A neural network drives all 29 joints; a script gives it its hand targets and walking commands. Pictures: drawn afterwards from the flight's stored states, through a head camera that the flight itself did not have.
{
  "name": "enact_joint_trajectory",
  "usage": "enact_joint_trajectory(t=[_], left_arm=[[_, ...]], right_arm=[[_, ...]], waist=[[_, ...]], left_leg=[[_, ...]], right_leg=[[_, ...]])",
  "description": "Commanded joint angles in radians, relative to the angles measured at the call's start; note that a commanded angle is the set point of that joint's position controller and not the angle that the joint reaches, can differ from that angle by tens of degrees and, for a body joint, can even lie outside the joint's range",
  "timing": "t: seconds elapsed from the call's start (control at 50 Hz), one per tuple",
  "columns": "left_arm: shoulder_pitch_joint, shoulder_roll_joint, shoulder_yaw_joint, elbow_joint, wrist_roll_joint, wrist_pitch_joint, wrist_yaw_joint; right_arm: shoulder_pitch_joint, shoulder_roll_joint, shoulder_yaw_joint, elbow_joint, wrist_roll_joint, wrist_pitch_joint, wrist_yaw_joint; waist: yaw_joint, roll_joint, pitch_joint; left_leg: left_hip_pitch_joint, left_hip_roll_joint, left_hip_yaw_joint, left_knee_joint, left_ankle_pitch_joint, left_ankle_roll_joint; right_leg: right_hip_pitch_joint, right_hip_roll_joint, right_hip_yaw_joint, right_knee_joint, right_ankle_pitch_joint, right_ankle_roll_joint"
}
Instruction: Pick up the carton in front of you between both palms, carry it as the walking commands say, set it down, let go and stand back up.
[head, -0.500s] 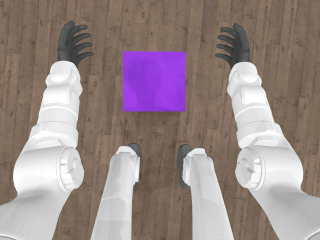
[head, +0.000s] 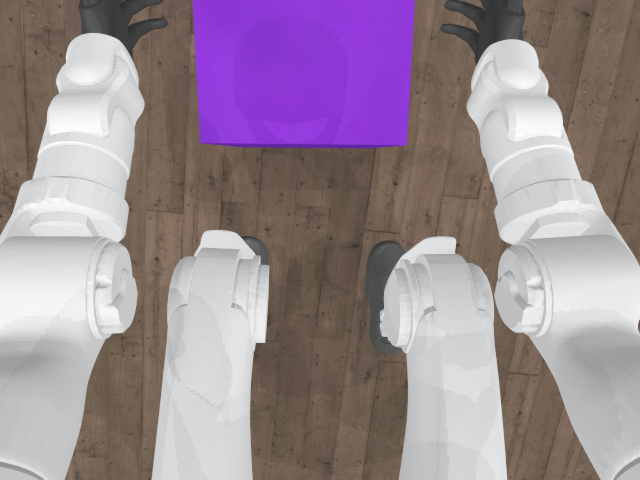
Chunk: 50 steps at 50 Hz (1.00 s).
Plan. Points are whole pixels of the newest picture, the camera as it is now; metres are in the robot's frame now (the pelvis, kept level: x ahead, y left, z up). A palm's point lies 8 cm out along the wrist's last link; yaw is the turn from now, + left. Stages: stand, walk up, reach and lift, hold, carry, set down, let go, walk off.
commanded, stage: reach and lift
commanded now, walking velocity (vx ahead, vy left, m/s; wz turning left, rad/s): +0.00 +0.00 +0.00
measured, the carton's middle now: (304, 66) +0.51 +0.04 -0.28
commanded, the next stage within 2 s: none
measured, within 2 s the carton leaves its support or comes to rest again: leaves its support in 0.96 s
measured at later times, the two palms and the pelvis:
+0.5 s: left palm (139, 38) +0.52 +0.22 -0.21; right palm (462, 44) +0.53 -0.14 -0.21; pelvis +0.01 +0.00 -0.03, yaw -1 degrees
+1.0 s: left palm (163, 29) +0.52 +0.19 -0.20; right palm (446, 34) +0.53 -0.11 -0.20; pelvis +0.00 +0.00 -0.04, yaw +0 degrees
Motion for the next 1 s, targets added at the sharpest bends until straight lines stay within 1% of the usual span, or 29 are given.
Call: enact_joint_trajectory(t=[0.0, 0.04, 0.1, 0.12, 0.16, 0.18, 0.2, 0.22, 0.28, 0.34, 0.38, 0.44, 0.52, 0.6, 0.66, 0.68, 0.7, 0.72, 0.76, 0.8, 0.84, 0.88, 0.92, 0.98], left_arm=[[-0.273, 0.137, -0.005, -0.023, -0.010, -0.032, 0.007], [-0.304, 0.148, -0.018, -0.003, -0.020, -0.045, 0.011], [-0.336, 0.171, -0.040, -0.009, -0.042, -0.062, 0.020], [-0.353, 0.178, -0.035, -0.032, -0.049, -0.067, 0.025], [-0.363, 0.197, -0.045, -0.035, -0.063, -0.074, 0.026], [-0.360, 0.203, -0.049, -0.031, -0.064, -0.078, 0.025], [-0.358, 0.197, -0.057, -0.024, -0.067, -0.080, 0.023], [-0.351, 0.192, -0.062, -0.017, -0.068, -0.081, 0.021], [-0.310, 0.169, -0.075, -0.008, -0.069, -0.079, 0.018], [-0.272, 0.130, -0.087, 0.026, -0.064, -0.075, 0.017], [-0.269, 0.118, -0.086, 0.026, -0.057, -0.075, 0.015], [-0.282, 0.113, -0.084, 0.016, -0.049, -0.077, 0.017], [-0.315, 0.095, -0.101, -0.004, -0.055, -0.079, 0.020], [-0.373, 0.001, -0.150, -0.006, -0.076, -0.082, 0.021], [-0.378, -0.002, -0.122, 0.025, -0.036, -0.083, 0.031], [-0.393, -0.034, -0.131, 0.021, -0.027, -0.084, 0.028], [-0.455, -0.183, -0.191, -0.005, -0.045, -0.086, 0.008], [-0.510, -0.288, -0.217, 0.009, -0.051, -0.085, -0.013], [-0.638, -0.543, -0.272, -0.004, -0.047, -0.069, -0.072], [-0.699, -0.730, -0.276, -0.021, -0.019, -0.042, -0.131], [-0.711, -0.824, -0.261, -0.048, -0.003, -0.021, -0.170], [-0.723, -0.892, -0.269, -0.091, -0.008, -0.003, -0.194], [-0.719, -0.961, -0.290, -0.142, -0.022, 0.013, -0.206], [-0.726, -1.051, -0.330, -0.276, -0.047, 0.035, -0.209]], right_arm=[[-0.269, -0.116, 0.000, -0.016, 0.013, -0.035, 0.000], [-0.301, -0.128, 0.011, 0.005, 0.025, -0.049, 0.000], [-0.338, -0.146, 0.037, -0.003, 0.053, -0.069, -0.007], [-0.350, -0.155, 0.050, -0.016, 0.059, -0.074, -0.009], [-0.365, -0.139, 0.068, -0.039, 0.067, -0.074, -0.018], [-0.356, -0.107, 0.083, -0.050, 0.087, -0.074, -0.019], [-0.346, -0.082, 0.102, -0.038, 0.104, -0.073, -0.017], [-0.332, -0.069, 0.111, -0.027, 0.112, -0.072, -0.016], [-0.287, -0.065, 0.104, -0.032, 0.112, -0.071, -0.021], [-0.240, -0.063, 0.082, 0.004, 0.089, -0.073, -0.023], [-0.229, -0.061, 0.061, 0.015, 0.071, -0.077, -0.022], [-0.234, -0.061, 0.042, 0.022, 0.057, -0.085, -0.023], [-0.267, -0.046, 0.053, 0.021, 0.062, -0.093, -0.024], [-0.323, 0.039, 0.098, 0.018, 0.079, -0.098, -0.023], [-0.336, 0.069, 0.085, 0.039, 0.054, -0.098, -0.030], [-0.345, 0.100, 0.084, 0.040, 0.042, -0.097, -0.031], [-0.411, 0.232, 0.137, 0.013, 0.055, -0.100, -0.011], [-0.465, 0.341, 0.161, 0.027, 0.053, -0.099, 0.010], [-0.581, 0.591, 0.202, 0.023, 0.029, -0.083, 0.069], [-0.648, 0.776, 0.200, 0.005, -0.013, -0.056, 0.129], [-0.662, 0.869, 0.195, -0.018, -0.036, -0.032, 0.164], [-0.680, 0.945, 0.203, -0.060, -0.032, -0.015, 0.184], [-0.698, 1.011, 0.231, -0.125, -0.013, -0.002, 0.194], [-0.682, 1.130, 0.277, -0.219, 0.025, 0.020, 0.189]], waist=[[0.013, 0.023, -1.022], [0.013, 0.026, -1.024], [0.018, 0.026, -1.096], [0.031, 0.018, -1.109], [0.028, -0.023, -1.115], [0.034, -0.027, -1.111], [0.048, -0.021, -1.106], [0.055, -0.014, -1.103], [0.050, 0.012, -1.125], [0.032, 0.035, -1.070], [0.021, 0.043, -1.030], [0.014, 0.050, -1.009], [0.015, 0.050, -1.006], [0.020, 0.037, -1.002], [0.033, 0.026, -0.979], [0.032, 0.024, -0.976], [0.032, 0.023, -0.986], [0.033, 0.019, -0.987], [0.033, 0.008, -0.977], [0.035, -0.007, -0.957], [0.043, -0.026, -0.963], [0.046, -0.027, -1.008], [0.056, -0.021, -1.107], [0.069, -0.012, -1.324]], left_leg=[[0.534, 0.040, 0.081, -0.143, 0.126, -0.004], [0.539, 0.044, 0.075, -0.115, 0.145, -0.004], [0.577, 0.044, 0.076, -0.075, 0.204, -0.004], [0.556, 0.039, 0.082, -0.071, 0.213, -0.005], [0.556, 0.039, 0.074, -0.054, 0.243, 0.002], [0.562, 0.039, 0.074, -0.045, 0.259, 0.006], [0.564, 0.037, 0.077, -0.036, 0.283, 0.009], [0.569, 0.036, 0.078, -0.028, 0.303, 0.010], [0.614, 0.034, 0.078, -0.022, 0.336, 0.010], [0.618, 0.031, 0.069, -0.032, 0.324, 0.004], [0.602, 0.029, 0.061, -0.038, 0.312, 0.002], [0.589, 0.027, 0.055, -0.045, 0.304, 0.002], [0.575, 0.025, 0.053, -0.057, 0.283, 0.003], [0.563, 0.016, 0.053, -0.070, 0.255, 0.008], [0.557, 0.007, 0.059, -0.078, 0.229, 0.008], [0.555, 0.002, 0.061, -0.079, 0.223, 0.010], [0.561, -0.005, 0.061, -0.078, 0.231, 0.016], [0.554, -0.011, 0.061, -0.074, 0.237, 0.017], [0.528, -0.028, 0.062, -0.061, 0.238, 0.020], [0.492, -0.046, 0.075, -0.046, 0.218, 0.023], [0.477, -0.056, 0.091, -0.032, 0.222, 0.026], [0.502, -0.060, 0.102, -0.024, 0.253, 0.029], [0.554, -0.066, 0.118, -0.014, 0.314, 0.028], [0.663, -0.076, 0.143, -0.007, 0.410, 0.023]], right_leg=[[0.538, -0.022, -0.081, -0.112, 0.108, -0.003], [0.533, -0.024, -0.078, -0.083, 0.123, -0.003], [0.571, -0.023, -0.080, -0.041, 0.180, -0.003], [0.594, -0.025, -0.079, -0.032, 0.187, -0.006], [0.603, -0.017, -0.087, -0.012, 0.223, 0.002], [0.610, -0.012, -0.086, -0.009, 0.242, 0.005], [0.615, -0.008, -0.083, -0.001, 0.265, 0.006], [0.617, -0.005, -0.082, 0.006, 0.283, 0.006], [0.613, 0.005, -0.090, 0.012, 0.302, 0.006], [0.536, 0.008, -0.100, 0.007, 0.271, 0.006], [0.492, 0.008, -0.100, 0.002, 0.252, 0.004], [0.466, 0.007, -0.096, -0.003, 0.242, 0.000], [0.467, 0.006, -0.094, -0.012, 0.225, -0.004], [0.488, 0.014, -0.094, -0.025, 0.207, -0.005], [0.502, 0.025, -0.091, -0.031, 0.187, -0.002], [0.516, 0.029, -0.091, -0.034, 0.185, -0.003], [0.517, 0.040, -0.093, -0.035, 0.193, -0.004], [0.510, 0.048, -0.093, -0.029, 0.200, -0.005], [0.495, 0.070, -0.092, -0.015, 0.199, -0.012], [0.481, 0.088, -0.097, -0.004, 0.178, -0.016], [0.479, 0.098, -0.108, 0.005, 0.183, -0.015], [0.481, 0.108, -0.117, 0.014, 0.212, -0.017], [0.528, 0.114, -0.120, 0.024, 0.272, -0.017], [0.636, 0.122, -0.126, 0.031, 0.374, -0.015]])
